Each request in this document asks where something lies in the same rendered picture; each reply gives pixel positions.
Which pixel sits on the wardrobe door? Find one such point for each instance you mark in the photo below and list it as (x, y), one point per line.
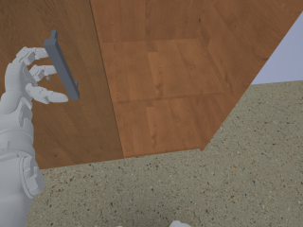
(75, 132)

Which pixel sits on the left robot hand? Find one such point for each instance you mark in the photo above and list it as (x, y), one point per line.
(18, 78)

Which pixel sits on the handle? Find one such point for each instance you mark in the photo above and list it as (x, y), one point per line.
(56, 56)

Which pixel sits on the robot left forearm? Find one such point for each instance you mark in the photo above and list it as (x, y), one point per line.
(16, 129)

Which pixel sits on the robot left upper arm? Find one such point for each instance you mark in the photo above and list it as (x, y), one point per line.
(20, 181)

